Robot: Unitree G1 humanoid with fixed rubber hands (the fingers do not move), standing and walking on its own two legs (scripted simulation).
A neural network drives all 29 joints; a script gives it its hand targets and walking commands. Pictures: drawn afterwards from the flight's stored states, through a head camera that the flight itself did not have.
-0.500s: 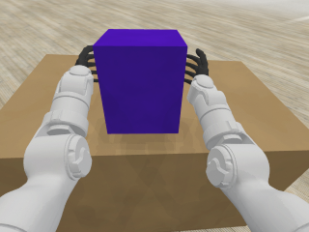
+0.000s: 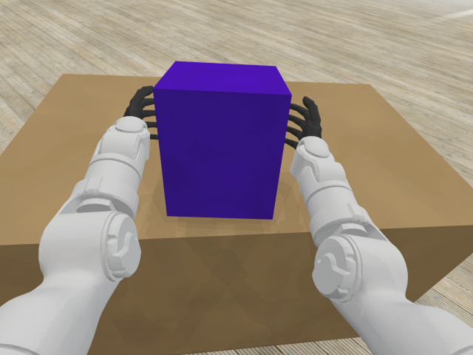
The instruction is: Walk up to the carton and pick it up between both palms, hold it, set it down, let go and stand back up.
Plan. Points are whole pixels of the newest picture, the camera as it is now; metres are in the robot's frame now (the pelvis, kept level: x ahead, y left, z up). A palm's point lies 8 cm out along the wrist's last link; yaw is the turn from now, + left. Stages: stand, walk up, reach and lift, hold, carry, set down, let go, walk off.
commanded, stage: set down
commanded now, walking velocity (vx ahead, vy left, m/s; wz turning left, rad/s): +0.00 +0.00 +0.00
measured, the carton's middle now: (223, 138) +0.49 -0.04 +0.13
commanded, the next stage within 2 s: none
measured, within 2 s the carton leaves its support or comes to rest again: rests again in 1.48 s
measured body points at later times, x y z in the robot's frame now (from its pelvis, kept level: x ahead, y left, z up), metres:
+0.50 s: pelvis +0.00 +0.00 +0.00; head -0.01 +0.02 +0.45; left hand +0.47 +0.11 +0.18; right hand +0.41 -0.19 +0.18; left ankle +0.00 +0.10 -0.75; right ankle -0.01 -0.11 -0.75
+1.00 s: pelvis +0.01 +0.01 +0.00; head +0.02 +0.03 +0.45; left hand +0.49 +0.11 +0.18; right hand +0.42 -0.19 +0.17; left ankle +0.00 +0.10 -0.75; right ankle -0.01 -0.11 -0.75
